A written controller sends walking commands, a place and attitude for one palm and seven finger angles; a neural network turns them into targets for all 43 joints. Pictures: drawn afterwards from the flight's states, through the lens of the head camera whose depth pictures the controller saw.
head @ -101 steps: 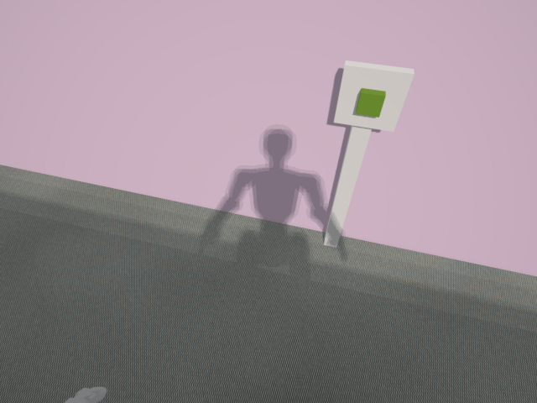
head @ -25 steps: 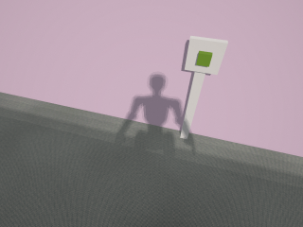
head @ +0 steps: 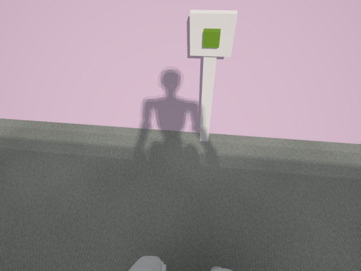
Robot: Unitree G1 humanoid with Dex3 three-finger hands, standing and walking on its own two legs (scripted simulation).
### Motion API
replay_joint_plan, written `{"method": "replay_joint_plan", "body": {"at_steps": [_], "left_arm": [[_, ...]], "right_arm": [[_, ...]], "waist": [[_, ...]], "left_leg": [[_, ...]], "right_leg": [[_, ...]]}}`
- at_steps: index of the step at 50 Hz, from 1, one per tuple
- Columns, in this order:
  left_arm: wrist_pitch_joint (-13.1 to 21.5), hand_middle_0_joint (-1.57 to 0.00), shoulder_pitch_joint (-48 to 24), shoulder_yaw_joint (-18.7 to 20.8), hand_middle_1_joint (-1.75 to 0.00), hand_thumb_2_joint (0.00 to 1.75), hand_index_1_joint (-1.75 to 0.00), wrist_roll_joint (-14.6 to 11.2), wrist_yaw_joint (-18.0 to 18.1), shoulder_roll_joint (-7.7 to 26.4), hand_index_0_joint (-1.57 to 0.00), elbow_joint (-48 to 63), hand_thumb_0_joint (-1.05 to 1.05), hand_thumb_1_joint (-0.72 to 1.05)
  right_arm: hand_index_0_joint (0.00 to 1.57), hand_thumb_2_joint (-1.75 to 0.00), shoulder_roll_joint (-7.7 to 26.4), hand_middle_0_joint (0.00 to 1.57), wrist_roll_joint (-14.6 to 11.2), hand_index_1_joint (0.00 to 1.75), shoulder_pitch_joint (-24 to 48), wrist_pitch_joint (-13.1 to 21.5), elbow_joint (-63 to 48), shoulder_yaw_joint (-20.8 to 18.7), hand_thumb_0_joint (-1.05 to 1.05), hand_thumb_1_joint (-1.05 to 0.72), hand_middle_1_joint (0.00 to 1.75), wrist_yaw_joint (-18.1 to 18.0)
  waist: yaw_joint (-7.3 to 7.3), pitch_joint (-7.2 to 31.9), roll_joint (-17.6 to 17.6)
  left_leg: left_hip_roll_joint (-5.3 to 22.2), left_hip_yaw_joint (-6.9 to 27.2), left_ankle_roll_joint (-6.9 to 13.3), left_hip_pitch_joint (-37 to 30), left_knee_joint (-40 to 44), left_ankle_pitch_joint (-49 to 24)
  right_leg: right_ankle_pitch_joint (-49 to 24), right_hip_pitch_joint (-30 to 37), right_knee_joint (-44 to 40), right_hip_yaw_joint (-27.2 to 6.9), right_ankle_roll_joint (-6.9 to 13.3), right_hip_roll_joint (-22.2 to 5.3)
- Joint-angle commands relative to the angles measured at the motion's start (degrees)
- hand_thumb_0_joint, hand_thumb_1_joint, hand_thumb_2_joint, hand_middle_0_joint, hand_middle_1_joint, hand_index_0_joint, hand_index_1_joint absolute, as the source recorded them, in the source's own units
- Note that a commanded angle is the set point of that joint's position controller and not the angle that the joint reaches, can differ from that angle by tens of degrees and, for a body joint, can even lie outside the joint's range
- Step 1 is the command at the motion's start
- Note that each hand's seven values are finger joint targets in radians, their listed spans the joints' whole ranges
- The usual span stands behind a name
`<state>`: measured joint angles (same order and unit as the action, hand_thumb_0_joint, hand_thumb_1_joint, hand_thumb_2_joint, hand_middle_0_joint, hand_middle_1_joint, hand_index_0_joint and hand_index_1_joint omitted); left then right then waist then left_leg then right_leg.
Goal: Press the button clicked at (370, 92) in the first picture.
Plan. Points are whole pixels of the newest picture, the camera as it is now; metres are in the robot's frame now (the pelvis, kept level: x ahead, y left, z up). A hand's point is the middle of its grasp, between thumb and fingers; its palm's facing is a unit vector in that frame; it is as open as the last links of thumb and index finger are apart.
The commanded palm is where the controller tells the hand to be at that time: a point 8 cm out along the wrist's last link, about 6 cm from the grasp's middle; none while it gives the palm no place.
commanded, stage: walk to a spot facing it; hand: left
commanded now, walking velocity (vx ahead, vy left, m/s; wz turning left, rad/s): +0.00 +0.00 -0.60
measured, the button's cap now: (211, 37) +0.95 -0.03 +0.01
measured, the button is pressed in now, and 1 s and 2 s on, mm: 0 0 0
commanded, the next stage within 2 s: turn to face it in 1.54 s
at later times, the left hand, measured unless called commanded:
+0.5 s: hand out of the picture +0.10 +0.25 -0.15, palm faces -0.22 -0.94 -0.24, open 7.4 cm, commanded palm none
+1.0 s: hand (140, 261) +0.16 +0.13 -0.14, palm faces -0.56 -0.80 -0.20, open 7.4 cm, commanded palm none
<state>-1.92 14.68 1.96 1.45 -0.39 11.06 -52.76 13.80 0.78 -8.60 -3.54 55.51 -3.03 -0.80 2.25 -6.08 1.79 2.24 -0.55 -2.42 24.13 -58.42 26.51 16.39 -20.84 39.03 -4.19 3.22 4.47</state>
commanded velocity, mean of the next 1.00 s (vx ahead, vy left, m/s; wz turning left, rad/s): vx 0.10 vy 0.00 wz -0.60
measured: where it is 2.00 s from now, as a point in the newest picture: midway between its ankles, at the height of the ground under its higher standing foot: outside the picture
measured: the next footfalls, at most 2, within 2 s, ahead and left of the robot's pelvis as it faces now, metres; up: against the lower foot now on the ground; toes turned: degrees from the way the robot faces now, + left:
left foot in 0.30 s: +0.01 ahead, +0.15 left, +0.00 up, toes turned -13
right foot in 0.68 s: -0.05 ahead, -0.11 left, +0.00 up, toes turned -31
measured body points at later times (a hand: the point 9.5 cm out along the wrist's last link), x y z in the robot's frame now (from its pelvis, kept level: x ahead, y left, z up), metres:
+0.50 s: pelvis -0.03 +0.04 +0.02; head +0.00 +0.06 +0.47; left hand +0.12 +0.30 -0.13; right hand -0.02 -0.23 -0.10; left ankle -0.03 +0.16 -0.72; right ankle -0.06 -0.09 -0.64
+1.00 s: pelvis -0.01 +0.01 +0.02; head +0.00 +0.01 +0.47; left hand +0.19 +0.17 -0.13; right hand -0.12 -0.25 -0.11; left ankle +0.09 +0.10 -0.69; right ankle -0.08 -0.09 -0.72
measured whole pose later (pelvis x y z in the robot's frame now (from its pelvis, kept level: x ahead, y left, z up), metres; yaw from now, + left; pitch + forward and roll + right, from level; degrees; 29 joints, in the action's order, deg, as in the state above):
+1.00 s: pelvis -0.01 +0.01 +0.02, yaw -36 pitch +0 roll +0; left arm -0.3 14.3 2.8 1.6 -1.5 12.7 -53.2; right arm 14.3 1.5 -14.5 -1.1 52.5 -3.5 0.8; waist 0.2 -1.0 -0.9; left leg 4.8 -3.1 -4.2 24.4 -46.9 21.3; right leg 14.0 -12.7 26.6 -4.8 1.5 2.6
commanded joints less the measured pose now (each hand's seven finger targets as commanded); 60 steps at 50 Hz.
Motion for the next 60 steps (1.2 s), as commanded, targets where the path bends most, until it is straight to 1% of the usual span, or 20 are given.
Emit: {"method": "replay_joint_plan", "body": {"at_steps": [1, 8, 13, 14, 15, 16, 20, 27, 32, 33, 34, 35, 39, 48, 52, 53, 54, 55, 57, 60], "left_arm": [[0.98, -0.2, -0.74, 3.75, -0.3, 0.9, -0.3, -0.06, 1.45, 13.07, -0.2, 5.5, 0.0, 0.9], [0.29, -0.2, 2.84, 4.71, -0.3, 0.9, -0.3, 0.11, 1.07, 13.3, -0.2, 4.69, 0.0, 0.9], [-0.6, -0.2, -2.61, 4.87, -0.3, 0.9, -0.3, 0.0, 0.89, 13.28, -0.2, 6.5, 0.0, 0.9], [-0.68, -0.2, -2.95, 4.55, -0.3, 0.9, -0.3, -0.34, 0.64, 10.81, -0.2, 7.37, 0.0, 0.9], [-0.71, -0.2, -2.32, 4.13, -0.3, 0.9, -0.3, -0.74, -0.24, 7.66, -0.2, 8.44, 0.0, 0.9], [-0.52, -0.2, -3.77, 5.1, -0.3, 0.9, -0.3, 0.13, -0.43, 10.25, -0.2, 8.92, 0.0, 0.9], [-1.45, -0.2, 0.82, 5.05, -0.3, 0.9, -0.3, 0.28, -1.78, 8.8, -0.2, 4.98, 0.0, 0.9], [-0.77, -0.2, -9.65, 3.04, -0.3, 0.9, -0.3, -0.25, -2.2, 6.55, -0.2, 7.8, 0.0, 0.9], [0.35, -0.2, -4.47, 3.44, -0.3, 0.9, -0.3, -0.34, -1.91, 8.43, -0.2, 6.26, 0.0, 0.9], [1.27, -0.2, 0.62, 4.08, -0.3, 0.9, -0.3, -0.13, -1.48, 11.83, -0.2, 4.67, 0.0, 0.9], [2.15, -0.2, 4.39, 5.47, -0.3, 0.9, -0.3, 0.19, -0.28, 19.28, -0.2, 3.66, 0.0, 0.9], [1.57, -0.2, 7.54, 5.59, -0.3, 0.9, -0.3, -1.0, 0.51, 19.72, -0.2, 2.93, 0.0, 0.9], [1.27, -0.2, -3.4, 4.32, -0.3, 0.9, -0.3, -0.41, 0.71, 13.97, -0.2, 5.76, 0.0, 0.9], [2.87, -0.2, -0.85, 4.45, -0.3, 0.9, -0.3, 0.02, -0.27, 14.7, -0.2, 3.76, 0.0, 0.9], [2.32, -0.2, -4.5, 4.43, -0.3, 0.9, -0.3, -0.24, -0.53, 12.23, -0.2, 4.62, 0.0, 0.9], [2.04, -0.2, -4.77, 3.64, -0.3, 0.9, -0.3, -0.44, -0.92, 8.36, -0.2, 5.59, 0.0, 0.9], [2.2, -0.2, -4.76, 3.07, -0.3, 0.9, -0.3, -0.71, -1.47, 4.75, -0.2, 7.11, 0.0, 0.9], [2.53, -0.2, -7.79, 3.88, -0.3, 0.9, -0.3, -0.09, -1.75, 7.11, -0.2, 8.28, 0.0, 0.9], [2.28, -0.2, -6.69, 4.68, -0.3, 0.9, -0.3, 0.6, -2.76, 7.35, -0.2, 5.72, 0.0, 0.9], [1.21, -0.2, -1.38, 4.33, -0.3, 0.9, -0.3, 0.58, -3.19, 4.64, -0.2, 2.5, 0.0, 0.9]], "right_arm": [[0.2, -0.9, 5.81, 0.2, 0.09, 0.3, 0.67, 2.51, -6.04, -1.84, 0.0, -0.9, 0.3, -0.35], [0.2, -0.9, 4.42, 0.2, -0.57, 0.3, 2.44, 2.89, -7.72, -1.56, 0.0, -0.9, 0.3, -0.92], [0.2, -0.9, 5.27, 0.2, -1.19, 0.3, -7.78, 3.99, -6.11, -1.77, 0.0, -0.9, 0.3, -1.67], [0.2, -0.9, 8.07, 0.2, -0.93, 0.3, -9.27, 4.39, -6.11, -2.25, 0.0, -0.9, 0.3, -2.06], [0.2, -0.9, 13.38, 0.2, 0.08, 0.3, -6.99, 4.42, -7.68, -3.16, 0.0, -0.9, 0.3, -2.13], [0.2, -0.9, 13.84, 0.2, -0.03, 0.3, -2.86, 4.09, -9.55, -2.92, 0.0, -0.9, 0.3, -2.02], [0.2, -0.9, 7.17, 0.2, 0.4, 0.3, 3.4, 4.98, -10.38, -0.85, 0.0, -0.9, 0.3, -1.99], [0.2, -0.9, 10.55, 0.2, 0.72, 0.3, -8.49, 4.66, -6.0, -2.49, 0.0, -0.9, 0.3, -1.46], [0.2, -0.9, 11.96, 0.2, 0.45, 0.3, -7.08, 4.09, -5.8, -3.16, 0.0, -0.9, 0.3, -0.73], [0.2, -0.9, 10.78, 0.2, -0.06, 0.3, -7.74, 3.96, -6.1, -2.91, 0.0, -0.9, 0.3, -0.33], [0.2, -0.9, 5.32, 0.2, -0.25, 0.3, -8.09, 3.79, -8.29, -1.35, 0.0, -0.9, 0.3, 0.19], [0.2, -0.9, 6.09, 0.2, 0.0, 0.3, -3.86, 3.31, -10.15, -1.15, 0.0, -0.9, 0.3, -0.7], [0.2, -0.9, 6.73, 0.2, 0.83, 0.3, -2.36, 2.86, -7.57, -1.58, 0.0, -0.9, 0.3, 0.53], [0.2, -0.9, 4.6, 0.2, 0.54, 0.3, -2.73, 4.72, -8.63, -1.43, 0.0, -0.9, 0.3, 1.45], [0.2, -0.9, 5.27, 0.2, 0.12, 0.3, -13.1, 6.27, -5.78, -1.56, 0.0, -0.9, 0.3, 0.23], [0.2, -0.9, 9.41, 0.2, 0.48, 0.3, -18.96, 6.7, -4.19, -2.31, 0.0, -0.9, 0.3, -0.63], [0.2, -0.9, 14.96, 0.2, 1.07, 0.3, -23.2, 6.63, -3.89, -3.26, 0.0, -0.9, 0.3, -0.77], [0.2, -0.9, 14.45, 0.2, 1.1, 0.3, -20.51, 6.69, -4.55, -2.65, 0.0, -0.9, 0.3, -0.82], [0.2, -0.9, 8.85, 0.2, 0.96, 0.3, -13.86, 7.29, -5.07, -1.1, 0.0, -0.9, 0.3, -0.84], [0.2, -0.9, 4.8, 0.2, 0.35, 0.3, -12.22, 8.36, -4.02, -0.06, 0.0, -0.9, 0.3, -1.26]], "waist": [[-1.78, 8.96, -9.51], [0.61, 10.03, -10.9], [-4.07, 11.91, -11.25], [-4.88, 11.35, -3.99], [-4.34, 8.53, 13.59], [-3.36, 5.3, 10.96], [1.16, 3.96, 6.19], [-5.25, 4.73, 8.89], [-2.11, 8.04, 9.11], [0.4, 11.52, 2.43], [1.37, 13.93, -18.52], [3.62, 14.81, -16.11], [-0.88, 7.3, -9.27], [-0.86, 4.48, -10.55], [-5.9, 5.09, -7.33], [-8.6, 6.94, 5.32], [-9.47, 6.67, 19.85], [-8.51, 2.61, 13.12], [-4.44, -2.8, 5.26], [-1.94, -0.09, 7.51]], "left_leg": [[-0.06, 2.74, -0.65, 3.94, -3.99, -3.68], [-2.63, 2.04, -0.16, -0.35, 12.39, -1.9], [-3.56, 1.78, 2.69, -19.88, 35.92, -8.38], [3.39, 8.82, 5.06, -27.81, 42.23, -5.8], [18.99, 24.41, 9.3, -27.91, 48.69, -0.45], [26.16, 26.26, 12.61, -15.09, 49.34, -3.21], [12.43, 4.9, 9.61, -10.26, 42.43, -22.18], [15.63, -0.45, 10.42, -21.37, 35.39, -43.67], [15.45, -5.95, 5.46, -16.81, 25.1, -41.47], [13.93, -9.02, 1.98, -9.65, 14.12, -35.14], [5.6, -11.36, -1.73, 8.9, -0.06, 1.35], [4.49, -2.54, -1.56, 11.32, -6.51, 10.24], [6.08, -0.77, -1.81, 9.64, -6.59, -2.61], [1.55, -3.27, -1.61, 1.56, 14.05, -4.97], [-0.04, -4.57, -0.69, -21.27, 31.45, -9.01], [8.73, 5.59, 1.22, -29.75, 39.27, 2.81], [24.76, 26.11, 5.9, -30.37, 48.9, 17.81], [29.36, 31.74, 9.48, -21.15, 53.78, 24.42], [22.82, 19.67, 6.59, -13.95, 53.73, 15.47], [16.54, 1.6, 3.74, -15.53, 49.68, -6.55]], "right_leg": [[-7.37, 6.14, -20.86, -23.6, 7.05, -14.32], [-9.34, 9.56, -21.29, -26.28, 6.47, -11.84], [-3.94, -1.03, -19.18, -24.45, 0.76, -7.25], [3.98, -11.29, -13.02, -19.36, -2.04, -2.0], [11.63, -21.06, 4.55, -7.53, -4.47, 4.33], [12.51, -18.78, 18.33, -3.1, -6.28, -0.63], [3.43, -14.01, 33.38, 0.35, -7.44, -2.87], [8.01, -8.44, 8.76, 7.76, -6.77, -5.73], [-1.1, 6.94, -8.62, 10.22, -4.11, -4.05], [-11.19, 19.01, -15.1, 5.27, -2.28, -8.31], [-33.27, 30.89, -17.47, -15.83, 3.73, -24.32], [-40.41, 27.18, -16.34, -18.63, 8.86, -28.41], [3.84, 12.32, -24.15, -14.69, 7.35, -18.59], [12.31, 5.96, -26.28, -17.4, 7.68, -15.29], [13.6, -7.08, -16.86, -14.65, 3.92, -9.53], [14.92, -15.02, -4.06, -9.44, 1.1, -3.8], [18.64, -23.37, 14.47, 1.31, -2.12, 1.58], [15.11, -23.98, 22.18, -0.11, -2.26, -4.06], [4.66, -22.36, 29.48, 1.31, -3.09, -7.07], [-4.46, -19.22, 31.57, 2.91, -4.54, -8.07]]}}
